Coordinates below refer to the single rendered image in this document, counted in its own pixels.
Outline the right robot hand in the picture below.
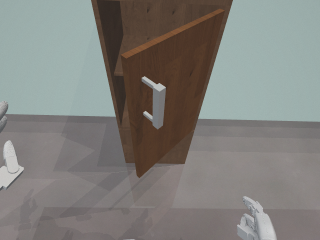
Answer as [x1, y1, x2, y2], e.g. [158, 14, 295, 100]
[237, 196, 277, 240]

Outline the handle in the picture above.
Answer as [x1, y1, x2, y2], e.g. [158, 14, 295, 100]
[141, 76, 166, 129]

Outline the cupboard door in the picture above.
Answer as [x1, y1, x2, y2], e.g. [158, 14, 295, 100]
[120, 9, 225, 178]

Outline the left robot hand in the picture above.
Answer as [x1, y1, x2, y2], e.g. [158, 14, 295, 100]
[0, 101, 24, 191]

